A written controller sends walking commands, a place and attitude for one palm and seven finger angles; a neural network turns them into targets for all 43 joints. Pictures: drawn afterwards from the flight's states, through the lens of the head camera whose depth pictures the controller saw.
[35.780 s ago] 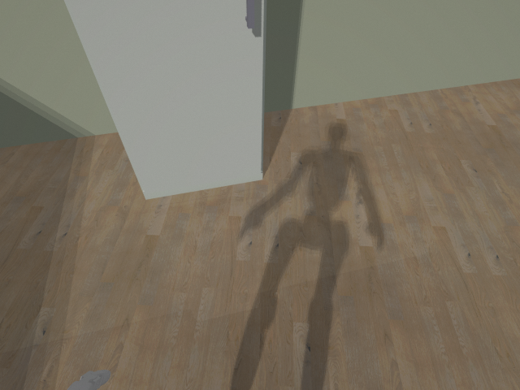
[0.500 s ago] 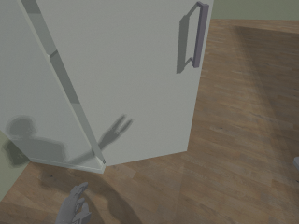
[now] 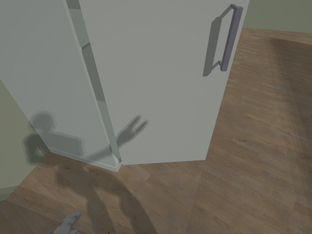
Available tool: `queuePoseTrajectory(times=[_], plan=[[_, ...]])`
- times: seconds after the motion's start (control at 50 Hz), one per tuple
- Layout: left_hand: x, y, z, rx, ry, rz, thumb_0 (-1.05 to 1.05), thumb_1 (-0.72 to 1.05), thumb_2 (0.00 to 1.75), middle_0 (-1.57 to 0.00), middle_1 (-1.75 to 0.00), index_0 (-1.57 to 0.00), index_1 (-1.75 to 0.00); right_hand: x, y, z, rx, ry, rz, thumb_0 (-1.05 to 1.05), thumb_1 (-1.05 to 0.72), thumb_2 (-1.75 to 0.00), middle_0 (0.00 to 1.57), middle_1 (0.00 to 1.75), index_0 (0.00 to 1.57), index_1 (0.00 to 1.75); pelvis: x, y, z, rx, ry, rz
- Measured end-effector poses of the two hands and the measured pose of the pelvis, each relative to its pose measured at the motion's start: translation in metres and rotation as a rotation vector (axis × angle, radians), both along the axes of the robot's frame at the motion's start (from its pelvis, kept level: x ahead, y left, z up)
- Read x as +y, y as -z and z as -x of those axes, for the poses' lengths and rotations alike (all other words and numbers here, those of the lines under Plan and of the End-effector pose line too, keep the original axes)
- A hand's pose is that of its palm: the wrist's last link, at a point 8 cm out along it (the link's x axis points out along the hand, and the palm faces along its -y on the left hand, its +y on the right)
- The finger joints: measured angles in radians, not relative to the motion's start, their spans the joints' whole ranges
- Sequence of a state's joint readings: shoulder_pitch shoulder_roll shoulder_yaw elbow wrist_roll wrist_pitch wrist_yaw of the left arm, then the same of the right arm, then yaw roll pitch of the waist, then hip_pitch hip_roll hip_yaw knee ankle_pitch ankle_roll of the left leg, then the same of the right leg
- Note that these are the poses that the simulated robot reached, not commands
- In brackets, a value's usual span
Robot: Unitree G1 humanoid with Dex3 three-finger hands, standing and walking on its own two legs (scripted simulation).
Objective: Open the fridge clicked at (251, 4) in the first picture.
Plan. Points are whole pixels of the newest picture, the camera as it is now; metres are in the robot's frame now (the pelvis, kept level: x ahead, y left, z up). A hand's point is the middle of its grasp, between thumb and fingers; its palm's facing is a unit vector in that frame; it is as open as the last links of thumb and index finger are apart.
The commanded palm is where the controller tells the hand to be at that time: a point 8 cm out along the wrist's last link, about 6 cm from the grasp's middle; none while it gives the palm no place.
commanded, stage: stop stepping back and stand still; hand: right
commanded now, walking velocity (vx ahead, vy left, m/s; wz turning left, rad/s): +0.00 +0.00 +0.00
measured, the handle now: (228, 39) +0.74 -0.22 +0.19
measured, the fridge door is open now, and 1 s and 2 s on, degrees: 68 68 68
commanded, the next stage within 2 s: let the arm hang, fingers relaxed in 0.58 s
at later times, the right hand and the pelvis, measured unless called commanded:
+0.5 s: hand (309, 159) +0.24 -0.27 +0.17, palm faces +0.41 +0.80 -0.44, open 7.5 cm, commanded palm +0.18 -0.31 +0.19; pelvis +0.03 -0.01 +0.01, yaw +1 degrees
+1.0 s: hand out of the picture +0.05 -0.19 -0.16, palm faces -0.05 +0.98 -0.17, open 7.3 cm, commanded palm none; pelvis +0.01 -0.02 +0.01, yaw +0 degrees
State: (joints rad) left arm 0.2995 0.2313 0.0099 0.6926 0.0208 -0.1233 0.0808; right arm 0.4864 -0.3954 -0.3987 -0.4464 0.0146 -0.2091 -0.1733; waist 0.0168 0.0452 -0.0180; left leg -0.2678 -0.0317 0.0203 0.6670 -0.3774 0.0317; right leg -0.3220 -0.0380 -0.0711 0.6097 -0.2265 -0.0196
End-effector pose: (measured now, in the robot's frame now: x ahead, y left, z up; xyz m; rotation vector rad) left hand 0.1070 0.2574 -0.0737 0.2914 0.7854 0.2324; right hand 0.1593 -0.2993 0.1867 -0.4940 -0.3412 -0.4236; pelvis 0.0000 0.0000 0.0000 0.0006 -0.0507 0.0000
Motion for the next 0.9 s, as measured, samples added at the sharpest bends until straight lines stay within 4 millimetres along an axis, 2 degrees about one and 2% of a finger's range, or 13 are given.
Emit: queuePoseTrajectory(times=[0.16,0.26,0.36,0.46,0.56,0.68,0.7,0.72,0.76,0.8,0.86,0.9], plan=[[-0.023,0.005,-0.021,-0.02,0.044,0.104,0.02,0.9,0.9,-0.2,-0.3,-0.2,-0.29,0.002,-0.011,-0.008,0.066,0.022,0.077,0.02,-0.89,-0.9,0.21,0.3,0.21,0.3,0.005,-0.006,-0.009,0.031,0.007,-0.005],[-0.028,0.005,-0.041,-0.005,0.064,0.111,0.02,0.9,0.9,-0.2,-0.3,-0.2,-0.3,0.001,-0.005,-0.016,0.088,0.025,0.034,0.02,-0.88,-0.9,0.21,0.3,0.21,0.3,0.0,-0.008,-0.022,0.044,-0.005,-0.011],[-0.031,-0.007,-0.065,-0.039,0.062,0.088,0.02,0.9,0.9,-0.2,-0.3,-0.2,-0.3,-0.007,0.004,-0.03,0.123,0.029,-0.002,0.02,-0.88,-0.9,0.22,0.3,0.21,0.3,-0.005,-0.012,-0.028,0.045,-0.014,-0.002],[-0.034,-0.023,-0.084,-0.106,0.068,0.072,0.02,0.9,0.9,-0.2,-0.3,-0.2,-0.3,-0.008,0.002,-0.038,0.121,-0.003,0.0,0.02,-0.89,-0.9,0.22,0.3,0.21,0.3,-0.008,-0.013,-0.029,0.056,-0.02,-0.007],[-0.036,-0.031,-0.09,-0.128,0.073,0.057,0.01,0.9,0.9,-0.2,-0.3,-0.2,-0.3,-0.009,-0.002,-0.037,0.111,-0.024,0.009,0.02,-0.89,-0.9,0.22,0.3,0.21,0.3,-0.011,-0.015,-0.029,0.067,-0.023,-0.011],[-0.038,-0.028,-0.082,-0.1,0.066,0.05,0.01,0.9,0.9,-0.2,-0.3,-0.2,-0.3,-0.017,-0.001,-0.032,0.123,0.001,0.001,0.02,-0.89,-0.9,0.22,0.3,0.21,0.3,-0.014,-0.016,-0.027,0.07,-0.02,-0.014],[-0.038,-0.024,-0.081,-0.095,0.082,0.061,0.01,0.9,0.9,-0.2,-0.3,-0.2,-0.3,-0.019,0.007,-0.033,0.148,-0.006,0.001,0.01,-0.89,-0.9,0.21,0.3,0.21,0.3,-0.016,-0.015,-0.026,0.073,-0.012,-0.017],[-0.036,-0.018,-0.079,-0.072,0.104,0.072,0.01,0.9,0.9,-0.2,-0.3,-0.2,-0.3,-0.022,0.024,-0.038,0.22,-0.013,-0.016,0.01,-0.89,-0.9,0.21,0.3,0.21,0.3,-0.018,-0.014,-0.024,0.075,-0.002,-0.018],[-0.032,-0.002,-0.075,-0.006,0.13,0.082,0.01,0.9,0.9,-0.2,-0.3,-0.2,-0.3,-0.027,0.076,-0.046,0.444,-0.006,-0.091,0.01,-0.89,-0.9,0.21,0.3,0.2,0.3,-0.022,-0.01,-0.019,0.078,0.009,-0.016],[-0.026,0.01,-0.067,0.055,0.128,0.083,0.01,0.9,0.9,-0.2,-0.3,-0.2,-0.3,-0.025,0.138,-0.041,0.702,0.011,-0.18,0.0,-0.9,-0.9,0.2,0.3,0.2,0.3,-0.025,-0.007,-0.014,0.075,0.013,-0.01],[-0.018,0.021,-0.046,0.134,0.094,0.077,0.01,0.9,0.9,-0.2,-0.3,-0.2,-0.3,-0.007,0.222,-0.008,1.058,0.022,-0.299,0.01,-0.9,-0.9,0.2,0.3,0.2,0.29,-0.025,-0.006,-0.009,0.066,0.01,-0.003],[-0.013,0.024,-0.026,0.201,0.065,0.067,0.01,0.9,0.9,-0.2,-0.3,-0.2,-0.3,0.013,0.265,0.025,1.251,0.017,-0.376,0.01,-0.9,-0.9,0.2,0.3,0.2,0.29,-0.024,-0.007,-0.007,0.06,0.007,-0.001]])
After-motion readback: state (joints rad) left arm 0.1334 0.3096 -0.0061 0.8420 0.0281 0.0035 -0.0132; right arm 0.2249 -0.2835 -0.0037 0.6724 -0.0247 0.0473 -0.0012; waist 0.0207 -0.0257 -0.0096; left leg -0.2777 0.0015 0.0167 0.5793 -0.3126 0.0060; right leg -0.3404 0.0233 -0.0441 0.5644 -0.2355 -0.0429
